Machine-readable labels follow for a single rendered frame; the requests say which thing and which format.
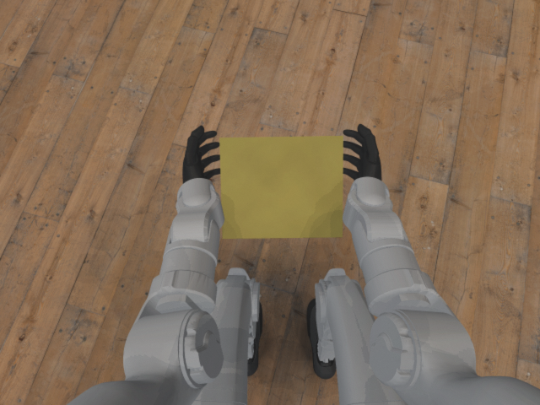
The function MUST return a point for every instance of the robot right hand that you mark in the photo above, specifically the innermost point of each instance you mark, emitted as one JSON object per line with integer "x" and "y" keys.
{"x": 369, "y": 164}

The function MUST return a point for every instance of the robot right forearm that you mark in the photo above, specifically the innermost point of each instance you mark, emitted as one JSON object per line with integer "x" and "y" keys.
{"x": 391, "y": 272}

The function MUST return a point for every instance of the right robot foot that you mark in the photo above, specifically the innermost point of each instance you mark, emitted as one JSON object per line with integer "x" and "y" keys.
{"x": 324, "y": 369}

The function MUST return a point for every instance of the robot left shin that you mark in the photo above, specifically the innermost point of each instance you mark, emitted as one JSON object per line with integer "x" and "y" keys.
{"x": 252, "y": 331}

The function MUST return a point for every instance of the robot left forearm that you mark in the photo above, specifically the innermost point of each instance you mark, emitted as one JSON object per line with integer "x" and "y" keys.
{"x": 186, "y": 277}

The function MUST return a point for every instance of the robot left upper arm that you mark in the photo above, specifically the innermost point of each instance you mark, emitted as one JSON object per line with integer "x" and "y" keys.
{"x": 169, "y": 358}

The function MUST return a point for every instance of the carton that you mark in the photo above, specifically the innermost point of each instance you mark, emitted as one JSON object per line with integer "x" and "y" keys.
{"x": 282, "y": 187}

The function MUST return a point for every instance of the robot left hand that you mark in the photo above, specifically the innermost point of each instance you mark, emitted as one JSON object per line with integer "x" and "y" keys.
{"x": 193, "y": 166}

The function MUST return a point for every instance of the robot right upper arm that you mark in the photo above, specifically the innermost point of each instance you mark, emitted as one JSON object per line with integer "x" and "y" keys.
{"x": 428, "y": 359}

